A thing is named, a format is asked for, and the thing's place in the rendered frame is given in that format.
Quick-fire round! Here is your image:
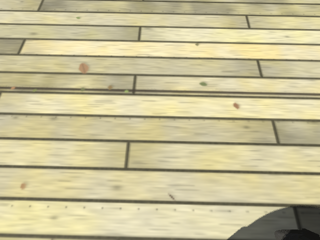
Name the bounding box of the right robot hand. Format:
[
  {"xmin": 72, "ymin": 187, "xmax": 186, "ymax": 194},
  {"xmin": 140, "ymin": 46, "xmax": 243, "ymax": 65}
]
[{"xmin": 274, "ymin": 228, "xmax": 320, "ymax": 240}]

